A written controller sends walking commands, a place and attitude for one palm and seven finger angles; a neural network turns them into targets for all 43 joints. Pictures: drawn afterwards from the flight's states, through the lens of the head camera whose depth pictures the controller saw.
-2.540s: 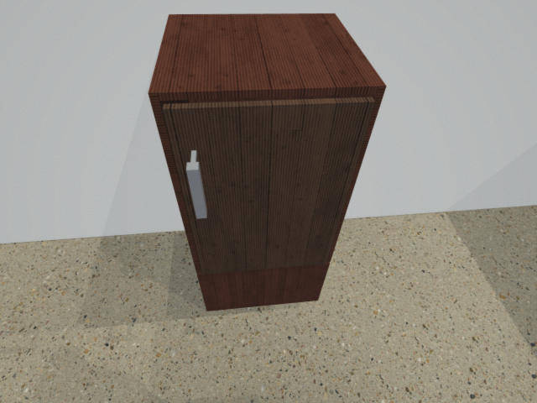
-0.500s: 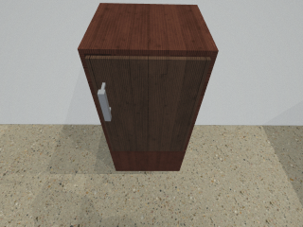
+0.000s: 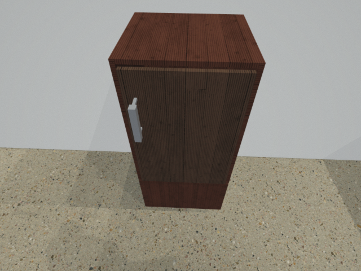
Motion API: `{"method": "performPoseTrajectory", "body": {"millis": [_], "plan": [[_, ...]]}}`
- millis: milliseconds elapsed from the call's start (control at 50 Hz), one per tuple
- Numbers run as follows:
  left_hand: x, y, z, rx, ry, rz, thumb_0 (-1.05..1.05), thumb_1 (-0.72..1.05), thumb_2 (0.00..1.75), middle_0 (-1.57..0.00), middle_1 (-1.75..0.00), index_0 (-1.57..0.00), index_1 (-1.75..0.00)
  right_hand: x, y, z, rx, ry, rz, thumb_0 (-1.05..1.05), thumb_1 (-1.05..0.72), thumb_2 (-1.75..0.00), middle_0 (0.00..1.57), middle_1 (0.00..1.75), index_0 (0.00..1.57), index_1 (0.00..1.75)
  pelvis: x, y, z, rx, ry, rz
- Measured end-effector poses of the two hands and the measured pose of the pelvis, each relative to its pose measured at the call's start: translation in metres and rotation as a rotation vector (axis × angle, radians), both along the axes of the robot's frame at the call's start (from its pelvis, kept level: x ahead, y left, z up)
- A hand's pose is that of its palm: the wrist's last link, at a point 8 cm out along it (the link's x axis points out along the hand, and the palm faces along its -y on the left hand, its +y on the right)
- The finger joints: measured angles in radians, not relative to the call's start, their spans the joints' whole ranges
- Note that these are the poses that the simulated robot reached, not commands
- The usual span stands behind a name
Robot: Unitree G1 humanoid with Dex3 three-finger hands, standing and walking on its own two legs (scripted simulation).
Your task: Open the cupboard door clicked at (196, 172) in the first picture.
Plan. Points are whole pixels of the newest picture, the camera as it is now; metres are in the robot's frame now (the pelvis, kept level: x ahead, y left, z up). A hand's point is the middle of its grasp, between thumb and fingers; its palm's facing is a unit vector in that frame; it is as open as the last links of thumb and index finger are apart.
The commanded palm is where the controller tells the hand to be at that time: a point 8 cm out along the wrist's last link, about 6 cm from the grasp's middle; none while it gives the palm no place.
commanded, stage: come to a stop and stand still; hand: left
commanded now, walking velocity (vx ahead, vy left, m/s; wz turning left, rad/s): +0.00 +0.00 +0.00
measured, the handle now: (136, 120) +0.56 +0.19 -0.02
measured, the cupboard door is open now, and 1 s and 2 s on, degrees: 0 0 0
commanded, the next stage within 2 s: look again from close up in 0.44 s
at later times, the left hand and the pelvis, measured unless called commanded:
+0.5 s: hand out of the picture -0.02 +0.18 -0.16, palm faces +0.00 -0.98 -0.19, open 7.3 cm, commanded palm none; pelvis -0.03 +0.00 +0.01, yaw -1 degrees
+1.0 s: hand out of the picture +0.01 +0.16 -0.17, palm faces +0.01 -0.99 -0.15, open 7.3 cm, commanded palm none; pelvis +0.02 +0.01 +0.01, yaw -1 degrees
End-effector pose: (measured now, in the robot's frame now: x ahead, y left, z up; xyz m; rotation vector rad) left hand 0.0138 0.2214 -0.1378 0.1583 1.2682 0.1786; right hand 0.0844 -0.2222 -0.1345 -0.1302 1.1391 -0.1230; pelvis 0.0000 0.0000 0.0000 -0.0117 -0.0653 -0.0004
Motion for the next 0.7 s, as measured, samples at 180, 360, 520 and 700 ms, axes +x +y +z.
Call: {"method": "performPoseTrajectory", "body": {"millis": [180, 360, 520, 700], "plan": [[0.007, 0.015, 0.012, 0.022, -0.062, -0.047, 0.0, 0.91, 0.9, -0.2, -0.3, -0.2, -0.3, -0.056, -0.002, 0.001, -0.006, 0.036, -0.033, 0.0, -0.93, -0.9, 0.2, 0.3, 0.2, 0.3, -0.017, 0.005, 0.005, 0.011, 0.005, -0.011], [-0.018, 0.016, 0.011, 0.003, 0.018, -0.047, 0.0, 0.91, 0.9, -0.2, -0.3, -0.2, -0.3, -0.133, 0.002, 0.0, -0.003, 0.242, -0.058, 0.01, -0.91, -0.9, 0.2, 0.3, 0.2, 0.3, -0.028, 0.005, 0.009, 0.013, 0.037, -0.012], [-0.042, 0.003, 0.004, -0.036, 0.101, -0.029, 0.0, 0.91, 0.9, -0.2, -0.3, -0.2, -0.3, -0.154, 0.01, -0.001, 0.012, 0.315, -0.074, 0.01, -0.91, -0.9, 0.2, 0.3, 0.2, 0.3, -0.025, 0.003, 0.009, 0.012, 0.037, -0.01], [-0.045, -0.01, -0.002, -0.076, 0.143, -0.015, 0.0, 0.91, 0.9, -0.2, -0.3, -0.2, -0.3, -0.127, 0.019, -0.001, 0.023, 0.282, -0.066, 0.01, -0.9, -0.9, 0.2, 0.3, 0.2, 0.3, -0.013, 0.004, 0.009, 0.01, 0.05, -0.012]]}}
